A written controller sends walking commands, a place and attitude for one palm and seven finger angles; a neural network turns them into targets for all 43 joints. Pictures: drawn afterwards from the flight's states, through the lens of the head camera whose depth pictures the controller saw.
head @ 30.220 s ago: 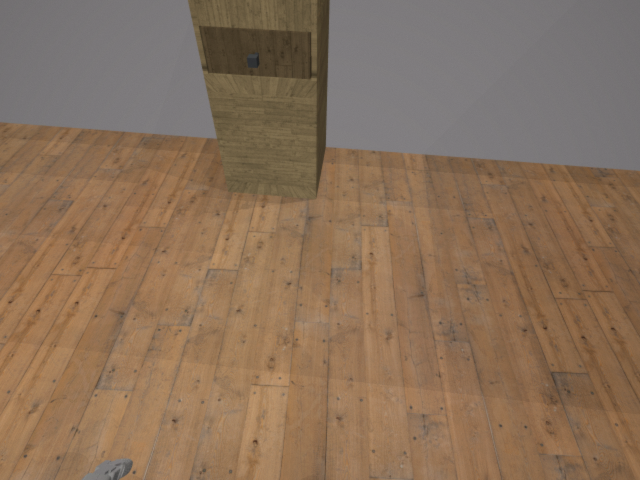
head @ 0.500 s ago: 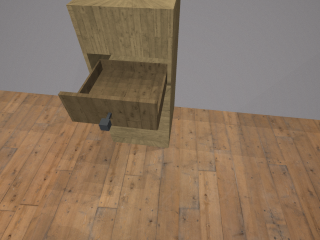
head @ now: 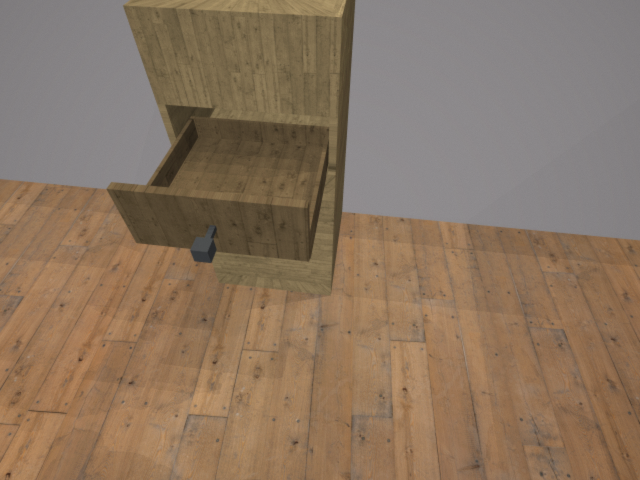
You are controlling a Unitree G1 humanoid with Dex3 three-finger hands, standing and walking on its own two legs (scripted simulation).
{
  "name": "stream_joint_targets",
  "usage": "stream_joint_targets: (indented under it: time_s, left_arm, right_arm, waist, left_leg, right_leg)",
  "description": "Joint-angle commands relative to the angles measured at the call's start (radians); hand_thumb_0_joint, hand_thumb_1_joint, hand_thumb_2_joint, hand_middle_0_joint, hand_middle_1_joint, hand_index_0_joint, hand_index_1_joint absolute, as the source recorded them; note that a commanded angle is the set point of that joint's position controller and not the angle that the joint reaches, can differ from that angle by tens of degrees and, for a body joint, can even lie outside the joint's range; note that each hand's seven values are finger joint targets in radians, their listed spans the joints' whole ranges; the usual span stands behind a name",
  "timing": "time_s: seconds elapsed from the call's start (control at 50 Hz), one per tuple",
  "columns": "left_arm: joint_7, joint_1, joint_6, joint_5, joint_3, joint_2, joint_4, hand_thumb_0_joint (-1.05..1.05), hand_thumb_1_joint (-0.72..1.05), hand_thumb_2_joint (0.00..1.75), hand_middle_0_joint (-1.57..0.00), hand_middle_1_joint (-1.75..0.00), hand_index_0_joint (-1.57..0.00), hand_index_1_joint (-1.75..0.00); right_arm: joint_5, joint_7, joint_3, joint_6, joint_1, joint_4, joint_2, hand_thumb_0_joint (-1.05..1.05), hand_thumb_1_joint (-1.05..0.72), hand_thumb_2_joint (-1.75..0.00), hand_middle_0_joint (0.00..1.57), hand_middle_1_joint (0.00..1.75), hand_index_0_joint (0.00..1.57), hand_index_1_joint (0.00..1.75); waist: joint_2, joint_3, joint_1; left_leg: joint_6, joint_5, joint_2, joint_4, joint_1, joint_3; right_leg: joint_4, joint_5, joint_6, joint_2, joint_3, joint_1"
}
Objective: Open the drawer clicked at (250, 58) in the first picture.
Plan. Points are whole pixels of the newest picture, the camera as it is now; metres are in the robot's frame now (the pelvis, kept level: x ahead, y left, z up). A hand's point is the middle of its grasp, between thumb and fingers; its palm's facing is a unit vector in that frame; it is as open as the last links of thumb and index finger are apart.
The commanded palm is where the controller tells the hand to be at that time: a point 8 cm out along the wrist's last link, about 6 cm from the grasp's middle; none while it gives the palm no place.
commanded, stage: look to check the result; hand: left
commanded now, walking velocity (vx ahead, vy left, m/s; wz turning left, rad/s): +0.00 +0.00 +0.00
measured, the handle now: (207, 242) +0.54 +0.26 -0.10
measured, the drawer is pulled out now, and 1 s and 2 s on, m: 0.30 0.30 0.30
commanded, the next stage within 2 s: stand and wait in 0.40 s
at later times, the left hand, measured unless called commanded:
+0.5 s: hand out of the picture +0.00 +0.16 -0.17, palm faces +0.06 -0.98 -0.17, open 7.4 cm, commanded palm none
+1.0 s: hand out of the picture +0.01 +0.15 -0.17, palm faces +0.06 -0.98 -0.19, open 7.4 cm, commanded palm none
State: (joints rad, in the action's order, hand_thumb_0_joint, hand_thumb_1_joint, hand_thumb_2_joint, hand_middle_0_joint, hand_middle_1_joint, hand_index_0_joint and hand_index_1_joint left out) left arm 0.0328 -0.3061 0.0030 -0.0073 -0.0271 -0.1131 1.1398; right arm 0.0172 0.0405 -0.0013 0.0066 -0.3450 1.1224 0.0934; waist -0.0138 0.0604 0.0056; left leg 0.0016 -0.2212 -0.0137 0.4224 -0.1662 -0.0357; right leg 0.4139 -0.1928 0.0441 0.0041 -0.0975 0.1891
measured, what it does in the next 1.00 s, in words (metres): stands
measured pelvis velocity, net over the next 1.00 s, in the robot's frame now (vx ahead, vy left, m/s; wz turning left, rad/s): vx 0.02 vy -0.01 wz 0.00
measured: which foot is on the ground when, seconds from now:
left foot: down 0.00-1.00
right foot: down 0.00-1.00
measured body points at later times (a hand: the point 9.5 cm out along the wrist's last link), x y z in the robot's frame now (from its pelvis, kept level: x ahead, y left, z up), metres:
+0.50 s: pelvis +0.01 +0.00 +0.00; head +0.03 -0.01 +0.45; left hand +0.00 +0.21 -0.16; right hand -0.01 -0.20 -0.17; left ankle +0.01 +0.12 -0.74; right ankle +0.02 -0.09 -0.74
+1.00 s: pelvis +0.02 -0.01 +0.00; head +0.04 -0.02 +0.45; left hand +0.01 +0.21 -0.16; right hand +0.00 -0.21 -0.17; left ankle +0.01 +0.12 -0.74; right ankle +0.02 -0.09 -0.74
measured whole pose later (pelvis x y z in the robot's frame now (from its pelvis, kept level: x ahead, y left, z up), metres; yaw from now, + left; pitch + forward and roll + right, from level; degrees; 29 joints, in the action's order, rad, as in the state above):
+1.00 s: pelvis +0.02 -0.01 +0.00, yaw +0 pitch -2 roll +0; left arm 0.03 -0.27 -0.01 -0.01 -0.02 -0.12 1.14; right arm 0.01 0.04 0.00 0.00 -0.30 1.13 0.10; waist -0.02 0.07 0.01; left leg -0.01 -0.24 -0.02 0.39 -0.12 -0.03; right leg 0.39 -0.21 0.05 0.02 -0.10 0.15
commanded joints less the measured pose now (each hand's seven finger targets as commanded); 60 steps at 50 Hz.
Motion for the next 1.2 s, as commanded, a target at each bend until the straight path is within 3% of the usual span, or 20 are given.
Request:
stream_joint_targets:
  time_s: [0.0, 0.06, 0.12, 0.24, 0.34, 0.76, 0.9, 1.1, 1.18]
  left_arm:
    - [0.006, -0.068, -0.008, -0.003, -0.013, -0.096, -0.015, 0.00, 0.90, 0.90, -0.20, -0.30, -0.20, -0.30]
    - [0.007, -0.079, -0.011, -0.004, -0.013, -0.093, -0.013, 0.00, 0.90, 0.90, -0.20, -0.30, -0.20, -0.30]
    - [0.006, -0.073, -0.011, -0.003, -0.012, -0.098, -0.012, 0.00, 0.90, 0.90, -0.20, -0.30, -0.20, -0.30]
    - [0.006, -0.067, -0.010, -0.002, -0.011, -0.099, -0.012, 0.00, 0.90, 0.90, -0.20, -0.30, -0.20, -0.30]
    - [0.006, -0.066, -0.011, -0.002, -0.012, -0.098, -0.012, 0.00, 0.90, 0.90, -0.20, -0.30, -0.20, -0.30]
    - [0.008, -0.055, -0.015, -0.002, -0.011, -0.100, -0.009, 0.00, 0.90, 0.90, -0.20, -0.30, -0.20, -0.30]
    - [0.007, -0.047, -0.013, 0.000, -0.010, -0.106, -0.008, 0.00, 0.90, 0.90, -0.20, -0.30, -0.20, -0.30]
    - [0.008, -0.047, -0.017, 0.000, -0.010, -0.105, -0.008, 0.00, 0.90, 0.90, -0.20, -0.30, -0.20, -0.30]
    - [0.009, -0.050, -0.017, -0.001, -0.009, -0.107, -0.006, 0.00, 0.90, 0.90, -0.20, -0.30, -0.20, -0.30]
  right_arm:
    - [-0.002, 0.006, -0.014, -0.004, -0.092, -0.016, 0.066, 0.00, -0.90, -0.90, 0.20, 0.30, 0.20, 0.30]
    - [-0.005, 0.008, -0.015, -0.007, -0.081, -0.017, 0.068, 0.00, -0.90, -0.90, 0.20, 0.30, 0.20, 0.30]
    - [-0.005, 0.007, -0.013, -0.006, -0.083, -0.013, 0.068, 0.00, -0.90, -0.90, 0.20, 0.30, 0.20, 0.30]
    - [-0.003, 0.006, -0.012, -0.004, -0.075, -0.011, 0.071, 0.00, -0.90, -0.90, 0.20, 0.30, 0.20, 0.30]
    - [-0.003, 0.007, -0.014, -0.004, -0.070, -0.013, 0.071, 0.00, -0.90, -0.90, 0.20, 0.30, 0.20, 0.30]
    - [-0.006, 0.011, -0.014, -0.009, -0.051, -0.008, 0.082, 0.00, -0.90, -0.90, 0.20, 0.30, 0.20, 0.30]
    - [-0.005, 0.009, -0.012, -0.004, -0.053, -0.002, 0.080, 0.00, -0.90, -0.90, 0.20, 0.30, 0.20, 0.30]
    - [-0.005, 0.011, -0.013, -0.007, -0.050, 0.000, 0.085, 0.00, -0.90, -0.90, 0.20, 0.30, 0.20, 0.30]
    - [-0.006, 0.011, -0.013, -0.005, -0.048, -0.001, 0.081, 0.00, -0.90, -0.90, 0.20, 0.30, 0.20, 0.30]
  waist:
    - [0.011, 0.058, -0.002]
    - [-0.004, 0.036, -0.006]
    - [0.015, 0.049, -0.004]
    - [-0.008, 0.065, -0.004]
    - [0.014, 0.062, -0.004]
    - [-0.002, 0.027, -0.005]
    - [0.005, 0.057, -0.005]
    - [0.014, 0.021, -0.002]
    - [0.007, 0.040, -0.004]
  left_leg:
    - [0.036, 0.020, -0.070, -0.088, -0.054, 0.072]
    - [0.035, 0.057, -0.075, -0.081, -0.031, 0.069]
    - [0.033, 0.047, -0.072, -0.085, -0.046, 0.069]
    - [0.031, 0.033, -0.070, -0.090, -0.046, 0.068]
    - [0.031, 0.038, -0.068, -0.087, -0.042, 0.068]
    - [0.027, 0.121, -0.082, -0.089, 0.006, 0.063]
    - [0.026, 0.083, -0.075, -0.093, -0.012, 0.062]
    - [0.024, 0.120, -0.080, -0.090, 0.012, 0.058]
    - [0.023, 0.122, -0.080, -0.087, 0.011, 0.055]
  right_leg:
    - [-0.115, -0.054, 0.018, -0.102, 0.121, 0.022]
    - [-0.108, -0.011, 0.017, -0.101, 0.119, 0.015]
    - [-0.115, -0.015, 0.015, -0.105, 0.117, 0.002]
    - [-0.122, -0.037, 0.015, -0.105, 0.119, 0.013]
    - [-0.125, -0.038, 0.013, -0.106, 0.120, 0.010]
    - [-0.105, 0.092, 0.013, -0.104, 0.111, -0.025]
    - [-0.126, 0.034, 0.011, -0.106, 0.117, -0.018]
    - [-0.114, 0.112, 0.010, -0.108, 0.114, -0.046]
    - [-0.116, 0.121, 0.010, -0.109, 0.112, -0.037]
